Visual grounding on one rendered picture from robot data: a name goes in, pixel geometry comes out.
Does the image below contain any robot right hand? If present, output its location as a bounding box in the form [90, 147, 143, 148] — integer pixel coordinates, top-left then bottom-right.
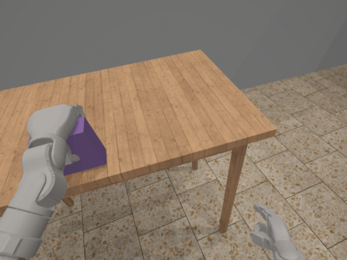
[251, 203, 292, 251]

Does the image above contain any table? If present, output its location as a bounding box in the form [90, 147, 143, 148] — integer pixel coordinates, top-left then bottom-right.
[0, 50, 277, 260]

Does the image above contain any right robot forearm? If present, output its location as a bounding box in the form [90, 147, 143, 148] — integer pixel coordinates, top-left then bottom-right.
[273, 240, 306, 260]

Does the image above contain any left robot forearm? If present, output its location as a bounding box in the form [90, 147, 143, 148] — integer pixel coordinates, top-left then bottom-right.
[0, 134, 67, 260]

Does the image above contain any robot left hand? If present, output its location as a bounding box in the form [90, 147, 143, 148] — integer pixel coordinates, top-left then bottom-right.
[27, 104, 86, 166]

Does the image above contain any sponge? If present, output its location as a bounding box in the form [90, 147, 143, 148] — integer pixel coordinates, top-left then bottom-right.
[27, 117, 106, 176]

